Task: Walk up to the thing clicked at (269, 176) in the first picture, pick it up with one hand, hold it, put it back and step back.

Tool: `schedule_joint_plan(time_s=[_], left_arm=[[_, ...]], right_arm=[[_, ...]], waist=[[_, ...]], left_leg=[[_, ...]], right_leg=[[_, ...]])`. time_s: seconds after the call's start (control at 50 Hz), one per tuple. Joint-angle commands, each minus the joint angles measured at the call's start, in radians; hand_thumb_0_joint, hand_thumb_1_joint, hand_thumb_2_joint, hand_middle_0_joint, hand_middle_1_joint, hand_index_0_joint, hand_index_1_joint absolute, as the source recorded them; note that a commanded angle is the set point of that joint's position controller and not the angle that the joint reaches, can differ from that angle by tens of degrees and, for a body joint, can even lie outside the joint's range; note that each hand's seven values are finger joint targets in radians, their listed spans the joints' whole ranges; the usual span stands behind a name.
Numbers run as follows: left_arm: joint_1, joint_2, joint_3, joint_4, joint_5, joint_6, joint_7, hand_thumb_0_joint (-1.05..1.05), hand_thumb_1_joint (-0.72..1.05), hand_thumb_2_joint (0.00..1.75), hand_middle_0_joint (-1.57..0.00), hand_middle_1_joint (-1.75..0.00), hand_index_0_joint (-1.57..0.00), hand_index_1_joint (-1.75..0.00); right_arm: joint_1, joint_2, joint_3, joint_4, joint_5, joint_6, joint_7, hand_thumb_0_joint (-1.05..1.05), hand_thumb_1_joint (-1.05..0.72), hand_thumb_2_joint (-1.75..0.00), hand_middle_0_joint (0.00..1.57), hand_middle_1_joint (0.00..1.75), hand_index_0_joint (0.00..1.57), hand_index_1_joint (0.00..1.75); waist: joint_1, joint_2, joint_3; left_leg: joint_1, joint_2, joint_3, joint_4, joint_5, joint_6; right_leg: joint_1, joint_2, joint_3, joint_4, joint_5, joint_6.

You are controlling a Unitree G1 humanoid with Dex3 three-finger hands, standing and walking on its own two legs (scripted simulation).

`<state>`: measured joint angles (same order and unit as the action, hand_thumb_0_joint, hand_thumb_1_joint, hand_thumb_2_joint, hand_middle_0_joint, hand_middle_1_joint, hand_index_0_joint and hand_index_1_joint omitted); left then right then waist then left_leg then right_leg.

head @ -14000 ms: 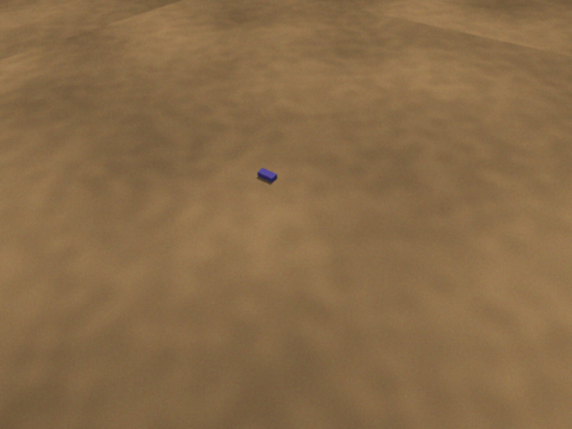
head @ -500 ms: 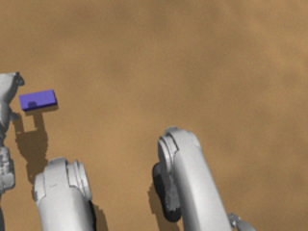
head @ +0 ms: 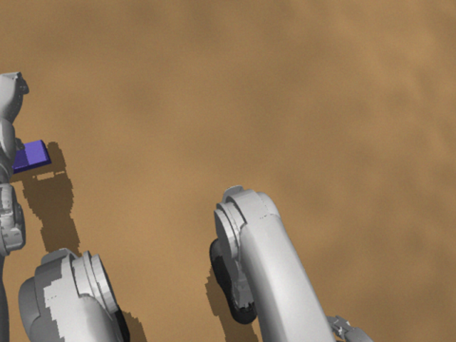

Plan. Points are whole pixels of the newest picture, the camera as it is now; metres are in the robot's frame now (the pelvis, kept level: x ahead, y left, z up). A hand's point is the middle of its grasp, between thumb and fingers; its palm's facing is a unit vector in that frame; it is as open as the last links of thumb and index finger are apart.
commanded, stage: approach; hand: left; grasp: from above
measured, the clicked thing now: (20, 158) +0.52 +0.25 -0.30
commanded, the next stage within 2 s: close in in 0.20 s
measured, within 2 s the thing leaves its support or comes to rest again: neither
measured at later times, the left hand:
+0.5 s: hand out of the picture +0.50 +0.26 -0.18, palm faces -0.44 -0.09 -0.90, open 11.7 cm
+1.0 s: hand (12, 157) +0.50 +0.25 -0.25, palm faces -0.43 -0.12 -0.90, open 12.3 cm
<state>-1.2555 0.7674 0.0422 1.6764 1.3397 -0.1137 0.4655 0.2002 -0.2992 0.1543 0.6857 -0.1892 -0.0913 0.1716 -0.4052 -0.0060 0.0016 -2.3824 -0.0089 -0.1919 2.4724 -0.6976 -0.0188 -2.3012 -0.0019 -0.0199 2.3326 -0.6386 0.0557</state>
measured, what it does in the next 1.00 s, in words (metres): stands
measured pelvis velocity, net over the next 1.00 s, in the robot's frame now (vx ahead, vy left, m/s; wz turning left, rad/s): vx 0.00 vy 0.00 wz -0.05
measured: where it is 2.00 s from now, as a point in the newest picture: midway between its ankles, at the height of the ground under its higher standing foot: (182, 326)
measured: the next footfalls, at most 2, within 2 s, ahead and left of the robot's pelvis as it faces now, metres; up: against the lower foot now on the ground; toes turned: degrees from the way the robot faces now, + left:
none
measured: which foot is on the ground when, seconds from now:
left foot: down 0.00-1.00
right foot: down 0.00-1.00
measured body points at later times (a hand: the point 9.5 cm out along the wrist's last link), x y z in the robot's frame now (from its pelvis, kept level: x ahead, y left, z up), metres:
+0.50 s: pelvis +0.00 +0.00 +0.00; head +0.25 +0.09 +0.36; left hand +0.52 +0.26 -0.13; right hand +0.03 -0.28 -0.07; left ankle +0.06 +0.13 -0.28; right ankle +0.11 -0.15 -0.28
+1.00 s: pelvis +0.00 +0.00 -0.01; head +0.29 +0.10 +0.32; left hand +0.52 +0.25 -0.20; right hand -0.01 -0.24 -0.07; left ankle +0.06 +0.13 -0.28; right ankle +0.11 -0.15 -0.28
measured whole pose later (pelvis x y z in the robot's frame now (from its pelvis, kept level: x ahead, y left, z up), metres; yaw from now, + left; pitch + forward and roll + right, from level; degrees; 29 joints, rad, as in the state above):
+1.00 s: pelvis +0.00 +0.00 -0.01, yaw -3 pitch +31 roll -14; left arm -1.16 0.91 0.11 1.72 1.34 -0.18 0.58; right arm 0.20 -0.31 0.25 0.67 -0.26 -0.17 0.24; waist -0.43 -0.09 0.14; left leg -2.38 -0.01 -0.24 2.55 -0.73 -0.02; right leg -2.28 0.02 -0.05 2.36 -0.65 0.07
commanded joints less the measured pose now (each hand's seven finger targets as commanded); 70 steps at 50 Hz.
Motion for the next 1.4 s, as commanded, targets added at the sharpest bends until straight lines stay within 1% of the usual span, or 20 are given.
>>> schedule_joint_plan(time_s=[0.0, 0.08, 0.12, 0.14, 0.16, 0.2, 0.22, 0.24, 0.28, 0.38, 0.42, 0.44, 0.48, 0.56, 0.6, 0.74, 0.9, 0.96, 1.1, 1.38], left_arm=[[-0.182, 0.246, 0.054, -0.109, -0.023, 0.071, 0.025, 0.0, -0.06, 0.61, -0.46, -0.62, -0.48, -0.6], [-0.111, 0.271, 0.109, -0.195, -0.065, 0.075, -0.019, 0.0, -0.12, 0.65, -0.44, -0.64, -0.45, -0.63], [-0.123, 0.293, 0.132, -0.306, -0.088, 0.049, -0.039, 0.0, -0.13, 0.64, -0.43, -0.67, -0.45, -0.66], [-0.156, 0.221, 0.078, -0.352, -0.095, 0.033, -0.058, 0.0, -0.13, 0.64, -0.42, -0.68, -0.44, -0.66], [-0.157, 0.271, 0.126, -0.384, -0.093, 0.015, -0.061, 0.0, -0.13, 0.64, -0.42, -0.7, -0.44, -0.67], [-0.206, 0.165, 0.056, -0.413, -0.108, -0.018, -0.087, 0.0, -0.15, 0.66, -0.4, -0.71, -0.42, -0.69], [-0.277, 0.164, 0.038, -0.426, -0.105, -0.039, -0.091, 0.0, -0.14, 0.65, -0.39, -0.72, -0.42, -0.69], [-0.29, 0.093, -0.028, -0.448, -0.112, -0.055, -0.098, 0.0, -0.14, 0.65, -0.4, -0.71, -0.43, -0.68], [-0.302, 0.164, -0.006, -0.416, -0.105, -0.079, -0.086, 0.0, -0.12, 0.68, -0.42, -0.71, -0.44, -0.69], [-0.244, 0.126, -0.038, -0.224, -0.06, -0.075, -0.036, 0.0, -0.17, 0.68, -0.36, -0.73, -0.39, -0.7], [-0.233, 0.174, -0.011, -0.197, -0.038, -0.065, -0.011, 0.0, -0.14, 0.71, -0.37, -0.75, -0.4, -0.72], [-0.224, 0.126, -0.038, -0.141, -0.028, -0.054, -0.005, 0.0, -0.13, 0.69, -0.38, -0.73, -0.41, -0.7], [-0.272, 0.195, 0.005, -0.163, -0.017, -0.048, 0.019, 0.0, -0.13, 0.69, -0.37, -0.75, -0.41, -0.71], [-0.254, 0.171, -0.005, -0.1, -0.006, -0.028, 0.047, 0.0, -0.16, 0.69, -0.34, -0.73, -0.36, -0.7], [-0.229, 0.217, 0.035, -0.066, -0.002, -0.024, 0.057, 0.0, -0.16, 0.69, -0.33, -0.73, -0.36, -0.7], [-0.254, 0.258, 0.037, -0.069, -0.015, -0.054, 0.087, 0.0, -0.19, 0.71, -0.31, -0.75, -0.33, -0.73], [-0.246, 0.346, 0.072, -0.123, -0.006, -0.077, 0.155, 0.0, -0.22, 0.74, -0.29, -0.78, -0.31, -0.76], [-0.2, 0.309, 0.061, -0.047, -0.006, -0.057, 0.167, 0.0, -0.22, 0.77, -0.29, -0.79, -0.31, -0.77], [-0.211, 0.355, 0.085, -0.056, -0.024, -0.04, 0.175, 0.0, -0.25, 0.76, -0.26, -0.78, -0.28, -0.76], [-0.219, 0.315, 0.01, 0.012, -0.018, -0.06, 0.183, 0.0, -0.36, 0.84, -0.2, -0.85, -0.2, -0.85]], right_arm=[[0.205, -0.286, -0.077, -0.026, 0.011, 0.011, 0.003, 0.0, -0.89, -0.89, 0.2, 0.3, 0.2, 0.3], [0.217, -0.297, -0.1, -0.048, 0.021, 0.019, 0.008, 0.0, -0.89, -0.89, 0.2, 0.3, 0.2, 0.3], [0.228, -0.296, -0.112, -0.043, 0.023, 0.026, 0.005, 0.0, -0.9, -0.89, 0.2, 0.3, 0.2, 0.3], [0.213, -0.28, -0.11, -0.061, 0.024, 0.022, 0.007, 0.0, -0.9, -0.89, 0.2, 0.3, 0.2, 0.3], [0.252, -0.301, -0.127, -0.029, 0.018, 0.025, 0.004, 0.0, -0.9, -0.89, 0.2, 0.3, 0.2, 0.3], [0.263, -0.283, -0.131, -0.021, 0.018, 0.025, 0.001, 0.0, -0.9, -0.89, 0.2, 0.3, 0.2, 0.3], [0.27, -0.292, -0.133, -0.012, 0.012, 0.024, -0.001, 0.0, -0.9, -0.89, 0.2, 0.3, 0.2, 0.3], [0.269, -0.273, -0.127, 0.0, 0.013, 0.021, -0.003, 0.0, -0.9, -0.89, 0.2, 0.3, 0.2, 0.3], [0.273, -0.283, -0.131, 0.012, 0.008, 0.017, -0.01, 0.0, -0.9, -0.89, 0.2, 0.3, 0.2, 0.3], [0.255, -0.285, -0.108, 0.023, 0.003, 0.014, -0.009, 0.0, -0.89, -0.89, 0.2, 0.3, 0.2, 0.3], [0.261, -0.283, -0.094, 0.038, 0.003, 0.016, -0.009, 0.0, -0.89, -0.89, 0.2, 0.3, 0.2, 0.3], [0.235, -0.286, -0.095, 0.015, -0.001, 0.01, -0.006, 0.0, -0.89, -0.89, 0.2, 0.3, 0.2, 0.3], [0.245, -0.292, -0.087, 0.028, -0.005, 0.011, -0.006, 0.0, -0.89, -0.89, 0.2, 0.3, 0.2, 0.3], [0.205, -0.297, -0.076, -0.003, -0.011, -0.008, 0.001, 0.0, -0.89, -0.89, 0.2, 0.3, 0.2, 0.3], [0.22, -0.305, -0.065, -0.003, -0.02, -0.013, 0.006, 0.0, -0.89, -0.89, 0.2, 0.3, 0.2, 0.3], [0.207, -0.312, -0.028, -0.019, -0.045, -0.047, 0.023, 0.0, -0.89, -0.9, 0.2, 0.3, 0.2, 0.3], [0.21, -0.33, -0.004, -0.005, -0.072, -0.073, 0.05, 0.0, -0.89, -0.9, 0.2, 0.3, 0.2, 0.3], [0.2, -0.334, 0.003, -0.004, -0.078, -0.085, 0.07, 0.0, -0.89, -0.9, 0.2, 0.3, 0.2, 0.3], [0.207, -0.362, 0.012, -0.005, -0.081, -0.102, 0.099, 0.0, -0.89, -0.9, 0.2, 0.3, 0.2, 0.3], [0.16, -0.379, 0.042, -0.035, -0.087, -0.126, 0.11, 0.0, -0.9, -0.9, 0.2, 0.3, 0.2, 0.3]], waist=[[0.042, 0.389, -0.693], [0.043, 0.325, -0.653], [0.056, 0.339, -0.707], [0.046, 0.354, -0.722], [0.028, 0.355, -0.73], [-0.01, 0.337, -0.712], [-0.033, 0.338, -0.676], [-0.026, 0.364, -0.672], [-0.023, 0.347, -0.668], [-0.009, 0.343, -0.613], [0.01, 0.372, -0.626], [-0.007, 0.367, -0.596], [-0.009, 0.364, -0.61], [-0.026, 0.371, -0.57], [-0.039, 0.337, -0.559], [-0.075, 0.365, -0.541], [-0.071, 0.459, -0.605], [-0.082, 0.456, -0.542], [-0.09, 0.469, -0.528], [-0.131, 0.43, -0.436]], left_leg=[[0.521, -0.009, 0.143, -0.282, 0.235, 0.039], [0.446, -0.01, 0.155, -0.258, 0.217, 0.05], [0.467, -0.01, 0.153, -0.254, 0.226, 0.043], [0.492, -0.009, 0.151, -0.252, 0.226, 0.038], [0.508, -0.007, 0.148, -0.24, 0.246, 0.035], [0.501, -0.006, 0.141, -0.226, 0.226, 0.031], [0.492, -0.007, 0.139, -0.216, 0.191, 0.03], [0.511, -0.007, 0.137, -0.23, 0.177, 0.024], [0.516, -0.007, 0.133, -0.231, 0.135, 0.027], [0.505, -0.009, 0.124, -0.255, 0.153, 0.026], [0.534, -0.008, 0.116, -0.274, 0.174, 0.023], [0.536, -0.009, 0.123, -0.273, 0.175, 0.024], [0.521, -0.008, 0.119, -0.261, 0.179, 0.031], [0.512, -0.007, 0.118, -0.262, 0.17, 0.031], [0.497, -0.007, 0.117, -0.248, 0.188, 0.036], [0.511, 0.003, 0.107, -0.22, 0.166, 0.034], [0.57, 0.017, 0.091, -0.203, 0.225, 0.021], [0.57, 0.019, 0.086, -0.184, 0.25, 0.015], [0.558, 0.022, 0.066, -0.196, 0.276, 0.016], [0.536, 0.03, 0.036, -0.208, 0.191, 0.014]], right_leg=[[0.394, 0.034, -0.155, -0.174, 0.246, -0.088], [0.426, 0.029, -0.143, -0.198, 0.23, -0.083], [0.453, 0.028, -0.145, -0.2, 0.226, -0.088], [0.438, 0.028, -0.146, -0.202, 0.222, -0.092], [0.451, 0.025, -0.152, -0.207, 0.239, -0.091], [0.429, 0.029, -0.155, -0.211, 0.227, -0.094], [0.385, 0.028, -0.159, -0.219, 0.193, -0.095], [0.371, 0.03, -0.163, -0.225, 0.175, -0.098], [0.366, 0.033, -0.165, -0.229, 0.142, -0.089], [0.322, 0.032, -0.185, -0.204, 0.171, -0.091], [0.318, 0.031, -0.188, -0.188, 0.189, -0.092], [0.307, 0.031, -0.186, -0.184, 0.195, -0.091], [0.324, 0.033, -0.184, -0.184, 0.207, -0.087], [0.3, 0.033, -0.183, -0.177, 0.2, -0.086], [0.329, 0.031, -0.181, -0.174, 0.216, -0.079], [0.352, 0.037, -0.199, -0.169, 0.204, -0.073], [0.415, 0.049, -0.215, -0.149, 0.268, -0.073], [0.373, 0.048, -0.227, -0.131, 0.286, -0.072], [0.401, 0.054, -0.236, -0.137, 0.305, -0.07], [0.383, 0.056, -0.255, -0.146, 0.25, -0.062]])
